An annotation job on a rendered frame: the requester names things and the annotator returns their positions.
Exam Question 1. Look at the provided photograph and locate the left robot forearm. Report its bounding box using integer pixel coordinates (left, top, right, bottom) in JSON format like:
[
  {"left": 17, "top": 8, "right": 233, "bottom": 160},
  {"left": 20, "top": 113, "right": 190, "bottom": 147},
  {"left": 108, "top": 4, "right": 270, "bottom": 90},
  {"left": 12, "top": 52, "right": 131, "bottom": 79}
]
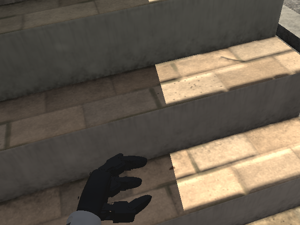
[{"left": 67, "top": 210, "right": 101, "bottom": 225}]

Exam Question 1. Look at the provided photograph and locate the left robot hand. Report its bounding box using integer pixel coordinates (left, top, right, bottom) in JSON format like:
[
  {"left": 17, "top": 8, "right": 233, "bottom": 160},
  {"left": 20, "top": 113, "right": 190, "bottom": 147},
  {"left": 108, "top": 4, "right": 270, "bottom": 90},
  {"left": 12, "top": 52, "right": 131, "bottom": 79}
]
[{"left": 76, "top": 153, "right": 152, "bottom": 223}]

